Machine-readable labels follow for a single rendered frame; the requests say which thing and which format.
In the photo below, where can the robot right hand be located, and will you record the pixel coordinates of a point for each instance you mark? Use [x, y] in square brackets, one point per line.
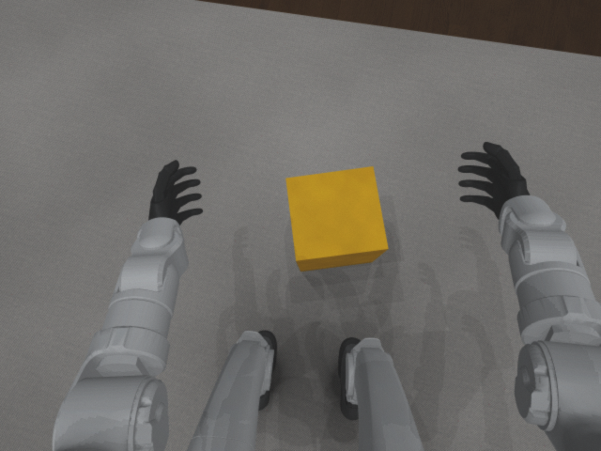
[504, 174]

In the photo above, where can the left robot upper arm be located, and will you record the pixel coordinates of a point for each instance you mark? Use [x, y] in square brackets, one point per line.
[125, 413]

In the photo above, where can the robot right forearm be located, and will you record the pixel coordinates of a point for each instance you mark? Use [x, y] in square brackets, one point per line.
[553, 289]

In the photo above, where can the robot left shin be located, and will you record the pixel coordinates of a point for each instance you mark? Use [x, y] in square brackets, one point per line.
[253, 336]

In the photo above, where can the carton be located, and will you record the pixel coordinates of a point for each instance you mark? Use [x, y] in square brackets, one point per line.
[336, 219]

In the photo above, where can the robot left forearm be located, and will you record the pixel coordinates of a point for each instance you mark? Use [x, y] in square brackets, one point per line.
[133, 340]

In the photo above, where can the robot right thigh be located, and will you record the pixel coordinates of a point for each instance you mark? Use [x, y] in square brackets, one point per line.
[386, 422]

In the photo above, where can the robot left hand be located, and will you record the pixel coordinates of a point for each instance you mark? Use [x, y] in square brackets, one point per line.
[164, 202]

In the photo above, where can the right robot upper arm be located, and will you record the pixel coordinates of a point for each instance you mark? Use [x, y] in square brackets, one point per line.
[558, 388]

